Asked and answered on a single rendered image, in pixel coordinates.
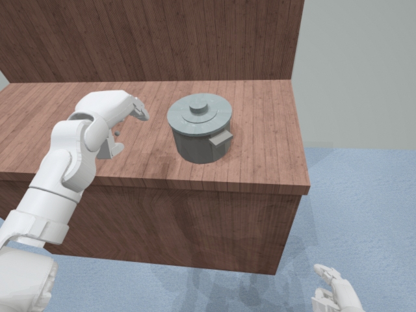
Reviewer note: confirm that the knob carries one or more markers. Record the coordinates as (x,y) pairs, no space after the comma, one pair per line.
(198,105)

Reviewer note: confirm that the left robot upper arm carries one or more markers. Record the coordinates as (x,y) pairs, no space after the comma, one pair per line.
(26,280)

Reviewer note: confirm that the table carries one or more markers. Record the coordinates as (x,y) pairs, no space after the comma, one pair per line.
(148,204)

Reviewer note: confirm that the pot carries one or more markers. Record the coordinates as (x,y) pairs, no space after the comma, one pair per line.
(204,149)

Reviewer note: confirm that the robot right hand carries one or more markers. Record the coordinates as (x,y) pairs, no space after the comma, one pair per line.
(342,296)

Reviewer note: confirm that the lid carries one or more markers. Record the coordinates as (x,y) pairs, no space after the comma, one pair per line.
(215,118)

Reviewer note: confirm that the robot left forearm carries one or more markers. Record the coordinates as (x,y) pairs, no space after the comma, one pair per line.
(68,168)

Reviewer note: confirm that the robot left hand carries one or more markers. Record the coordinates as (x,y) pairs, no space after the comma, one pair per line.
(113,106)

